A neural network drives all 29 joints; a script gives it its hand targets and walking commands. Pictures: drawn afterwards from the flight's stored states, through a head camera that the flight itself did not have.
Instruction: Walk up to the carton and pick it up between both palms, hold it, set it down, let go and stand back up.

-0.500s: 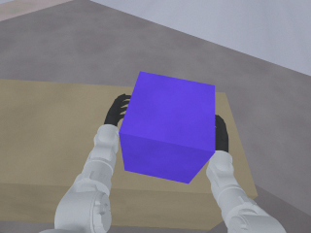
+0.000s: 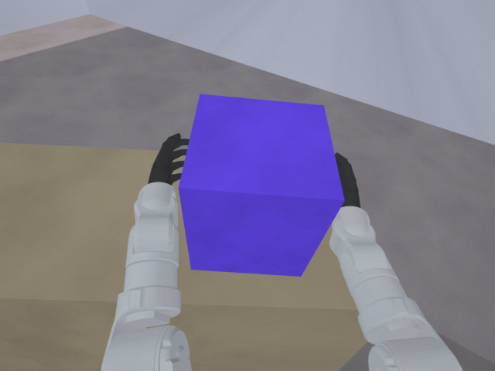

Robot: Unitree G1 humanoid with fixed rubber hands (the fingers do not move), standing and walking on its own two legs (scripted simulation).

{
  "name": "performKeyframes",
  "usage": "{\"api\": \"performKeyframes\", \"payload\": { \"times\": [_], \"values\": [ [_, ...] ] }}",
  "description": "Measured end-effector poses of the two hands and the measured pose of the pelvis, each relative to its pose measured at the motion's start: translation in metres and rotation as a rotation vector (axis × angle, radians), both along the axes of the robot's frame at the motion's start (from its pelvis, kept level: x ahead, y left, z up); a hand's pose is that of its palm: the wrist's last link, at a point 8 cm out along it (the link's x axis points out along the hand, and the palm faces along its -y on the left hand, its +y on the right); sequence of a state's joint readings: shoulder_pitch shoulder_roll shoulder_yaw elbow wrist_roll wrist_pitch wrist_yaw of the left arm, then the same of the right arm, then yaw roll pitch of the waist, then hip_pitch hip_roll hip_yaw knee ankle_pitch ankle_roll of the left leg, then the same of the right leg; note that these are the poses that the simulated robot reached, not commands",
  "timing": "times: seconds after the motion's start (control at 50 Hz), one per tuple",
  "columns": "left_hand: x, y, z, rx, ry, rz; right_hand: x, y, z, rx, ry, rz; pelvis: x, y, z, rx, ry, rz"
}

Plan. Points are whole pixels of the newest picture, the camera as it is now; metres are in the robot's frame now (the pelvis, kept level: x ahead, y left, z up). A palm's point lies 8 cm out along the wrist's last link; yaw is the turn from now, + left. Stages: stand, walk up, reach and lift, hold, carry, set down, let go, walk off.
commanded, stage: reach and lift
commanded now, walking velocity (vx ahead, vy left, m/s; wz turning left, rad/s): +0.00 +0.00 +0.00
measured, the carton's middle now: (254, 191) +0.39 +0.00 +0.09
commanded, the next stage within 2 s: hold in 1.48 s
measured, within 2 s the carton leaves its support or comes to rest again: neither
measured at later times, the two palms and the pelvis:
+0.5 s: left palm (168, 181) +0.36 +0.14 +0.14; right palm (352, 194) +0.35 -0.16 +0.12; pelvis +0.01 +0.00 +0.00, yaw +0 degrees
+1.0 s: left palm (165, 172) +0.36 +0.14 +0.16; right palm (355, 188) +0.34 -0.16 +0.14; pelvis -0.01 +0.00 +0.00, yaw +0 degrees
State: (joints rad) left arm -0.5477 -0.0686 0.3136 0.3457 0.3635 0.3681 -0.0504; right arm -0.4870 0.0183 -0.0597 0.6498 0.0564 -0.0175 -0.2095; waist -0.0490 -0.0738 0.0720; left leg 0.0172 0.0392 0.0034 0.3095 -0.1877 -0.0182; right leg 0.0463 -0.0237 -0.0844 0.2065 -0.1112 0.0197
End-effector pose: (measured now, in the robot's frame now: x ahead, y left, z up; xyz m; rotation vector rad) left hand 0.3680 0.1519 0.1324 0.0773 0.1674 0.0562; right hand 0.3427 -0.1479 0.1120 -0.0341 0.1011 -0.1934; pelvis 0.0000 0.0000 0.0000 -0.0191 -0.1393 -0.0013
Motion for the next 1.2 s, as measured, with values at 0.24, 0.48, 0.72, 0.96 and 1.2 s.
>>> {"api": "performKeyframes", "payload": {
  "times": [0.24, 0.48, 0.72, 0.96, 1.2],
  "values": [
    [0.008, -0.006, -0.003, 0.01, 0.041, -0.032, 0.002, -0.004, 0.001, 0.012, 0.014, -0.023, 0.0, 0.004, 0.0, 0.002, 0.014, 0.017],
    [-0.004, -0.011, 0.004, 0.025, 0.004, 0.004, 0.004, -0.011, 0.011, 0.003, -0.031, 0.028, 0.008, 0.002, 0.0, -0.001, 0.015, -0.002],
    [-0.015, -0.005, 0.019, 0.013, 0.01, 0.034, 0.001, -0.005, 0.025, 0.01, -0.027, 0.049, -0.002, -0.006, 0.0, 0.004, -0.011, 0.022],
    [-0.009, -0.01, 0.027, 0.019, 0.006, 0.017, 0.001, -0.009, 0.029, 0.012, -0.033, 0.029, -0.009, -0.002, 0.0, 0.007, -0.004, 0.004],
    [-0.008, -0.005, 0.03, 0.017, -0.001, 0.028, 0.006, -0.005, 0.037, 0.005, -0.041, 0.042, -0.004, -0.001, -0.001, 0.004, -0.016, 0.009]
  ]
}}
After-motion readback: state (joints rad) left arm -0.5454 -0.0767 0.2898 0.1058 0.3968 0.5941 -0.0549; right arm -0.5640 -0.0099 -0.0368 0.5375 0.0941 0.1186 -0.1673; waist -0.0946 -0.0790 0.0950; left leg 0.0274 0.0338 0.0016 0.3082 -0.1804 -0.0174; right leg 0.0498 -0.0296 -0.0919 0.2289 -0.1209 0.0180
